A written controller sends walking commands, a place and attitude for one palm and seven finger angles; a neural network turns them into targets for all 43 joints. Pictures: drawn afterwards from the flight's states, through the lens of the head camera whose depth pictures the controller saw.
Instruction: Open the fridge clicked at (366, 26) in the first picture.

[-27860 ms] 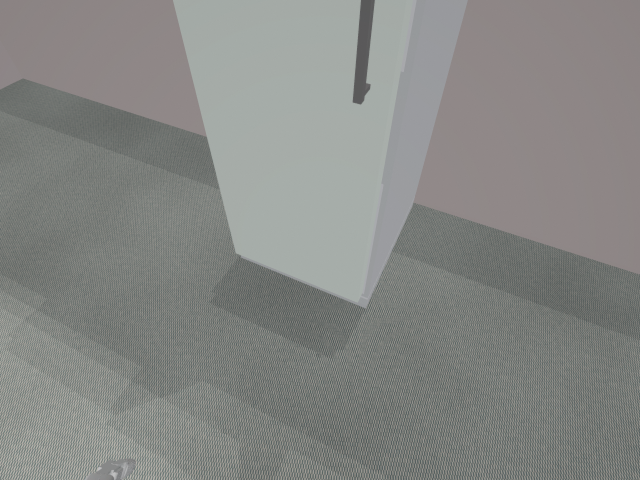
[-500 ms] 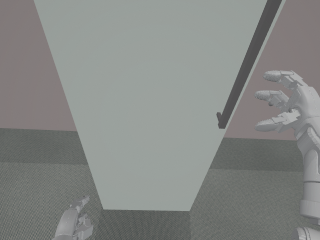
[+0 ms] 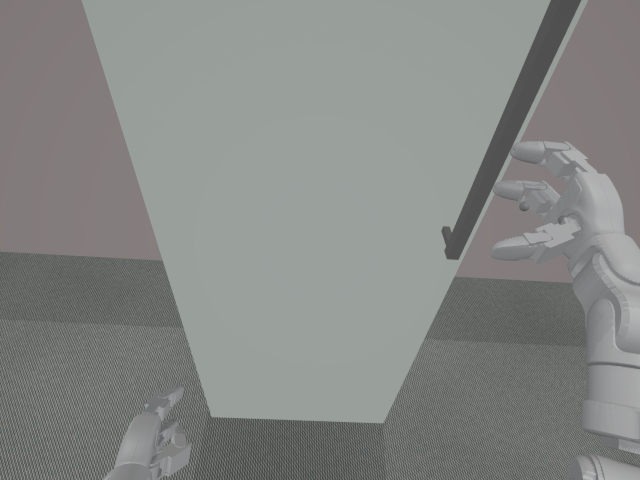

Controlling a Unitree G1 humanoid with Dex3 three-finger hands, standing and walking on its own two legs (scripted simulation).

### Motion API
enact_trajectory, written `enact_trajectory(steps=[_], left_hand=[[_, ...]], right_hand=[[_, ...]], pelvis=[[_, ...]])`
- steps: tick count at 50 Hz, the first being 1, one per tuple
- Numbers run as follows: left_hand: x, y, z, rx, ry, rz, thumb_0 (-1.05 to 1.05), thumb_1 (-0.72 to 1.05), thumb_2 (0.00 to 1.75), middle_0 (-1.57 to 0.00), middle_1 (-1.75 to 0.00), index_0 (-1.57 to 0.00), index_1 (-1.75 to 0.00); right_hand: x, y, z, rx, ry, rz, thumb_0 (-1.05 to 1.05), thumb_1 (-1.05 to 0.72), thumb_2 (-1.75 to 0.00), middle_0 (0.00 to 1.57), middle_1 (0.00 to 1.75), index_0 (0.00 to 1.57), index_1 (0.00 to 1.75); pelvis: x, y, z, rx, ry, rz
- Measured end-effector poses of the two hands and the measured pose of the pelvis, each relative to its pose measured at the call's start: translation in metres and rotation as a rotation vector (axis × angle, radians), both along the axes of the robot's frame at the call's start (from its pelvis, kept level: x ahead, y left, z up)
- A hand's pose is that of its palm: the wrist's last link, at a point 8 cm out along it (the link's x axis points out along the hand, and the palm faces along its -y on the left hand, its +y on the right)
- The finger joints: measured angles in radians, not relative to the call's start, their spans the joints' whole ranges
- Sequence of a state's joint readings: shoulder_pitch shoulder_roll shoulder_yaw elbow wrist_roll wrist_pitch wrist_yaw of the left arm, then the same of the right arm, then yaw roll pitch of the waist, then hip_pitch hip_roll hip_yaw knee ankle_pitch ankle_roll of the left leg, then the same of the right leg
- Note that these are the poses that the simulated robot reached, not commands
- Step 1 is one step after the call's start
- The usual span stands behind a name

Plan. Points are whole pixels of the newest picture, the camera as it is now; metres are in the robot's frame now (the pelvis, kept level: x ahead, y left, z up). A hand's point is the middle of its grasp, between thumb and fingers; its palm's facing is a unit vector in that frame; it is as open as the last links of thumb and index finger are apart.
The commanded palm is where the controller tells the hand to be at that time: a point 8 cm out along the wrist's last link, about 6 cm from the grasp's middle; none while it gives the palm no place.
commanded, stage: feel for the door with the fingertips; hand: right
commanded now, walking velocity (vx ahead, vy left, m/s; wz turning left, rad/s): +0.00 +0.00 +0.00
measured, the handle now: (496, 133) +0.44 -0.16 +0.27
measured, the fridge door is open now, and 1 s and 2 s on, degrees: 0 0 0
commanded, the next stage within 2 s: slide the fingers in behind the handle in 0.68 s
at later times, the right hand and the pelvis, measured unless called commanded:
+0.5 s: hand (513, 197) +0.37 -0.18 +0.23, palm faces +0.02 +1.00 -0.03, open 14.0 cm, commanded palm +0.34 -0.23 +0.23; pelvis +0.00 +0.00 +0.00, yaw -1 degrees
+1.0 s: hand (505, 190) +0.38 -0.17 +0.23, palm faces +0.02 +1.00 -0.03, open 14.0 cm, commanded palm +0.35 -0.23 +0.23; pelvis +0.00 +0.00 +0.00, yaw +0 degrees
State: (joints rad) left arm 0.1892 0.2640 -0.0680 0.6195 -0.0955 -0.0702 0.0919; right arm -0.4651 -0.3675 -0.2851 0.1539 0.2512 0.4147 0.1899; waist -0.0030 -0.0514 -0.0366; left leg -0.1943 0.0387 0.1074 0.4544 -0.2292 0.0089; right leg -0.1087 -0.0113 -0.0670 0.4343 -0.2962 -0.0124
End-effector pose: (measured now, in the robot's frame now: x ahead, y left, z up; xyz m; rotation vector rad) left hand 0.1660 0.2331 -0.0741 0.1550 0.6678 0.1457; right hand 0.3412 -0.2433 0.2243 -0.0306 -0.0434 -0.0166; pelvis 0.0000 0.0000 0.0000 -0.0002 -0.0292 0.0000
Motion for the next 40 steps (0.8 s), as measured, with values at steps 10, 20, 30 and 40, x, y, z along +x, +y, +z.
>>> enact_trajectory(steps=[10,20,30,40], left_hand=[[0.010,-0.004,0.002,0.001,-0.010,-0.021,0.01,0.91,0.90,-0.20,-0.30,-0.21,-0.30],[0.011,-0.005,0.002,-0.004,-0.009,-0.027,0.01,0.91,0.90,-0.20,-0.30,-0.21,-0.30],[-0.005,0.001,-0.003,0.004,0.030,-0.002,0.01,0.91,0.90,-0.20,-0.30,-0.21,-0.30],[-0.028,0.012,-0.011,0.017,0.088,0.042,0.01,0.91,0.90,-0.20,-0.30,-0.21,-0.30]], right_hand=[[-0.005,0.007,0.007,-0.010,-0.024,-0.008,-0.01,0.50,-0.30,0.30,1.20,0.31,1.20],[-0.003,0.013,0.010,-0.009,-0.014,-0.003,-0.01,0.50,-0.30,0.30,1.20,0.31,1.20],[0.009,0.015,0.011,-0.004,-0.003,-0.014,-0.01,0.50,-0.30,0.30,1.20,0.31,1.20],[0.026,0.014,0.008,-0.001,0.018,-0.012,-0.01,0.50,-0.30,0.30,1.20,0.30,1.20]], pelvis=[[0.001,0.001,0.000,0.001,-0.008,-0.006],[-0.001,0.001,-0.001,-0.001,-0.009,-0.010],[-0.005,0.002,0.000,-0.002,-0.007,-0.007],[-0.005,0.002,0.001,-0.001,0.004,-0.002]])
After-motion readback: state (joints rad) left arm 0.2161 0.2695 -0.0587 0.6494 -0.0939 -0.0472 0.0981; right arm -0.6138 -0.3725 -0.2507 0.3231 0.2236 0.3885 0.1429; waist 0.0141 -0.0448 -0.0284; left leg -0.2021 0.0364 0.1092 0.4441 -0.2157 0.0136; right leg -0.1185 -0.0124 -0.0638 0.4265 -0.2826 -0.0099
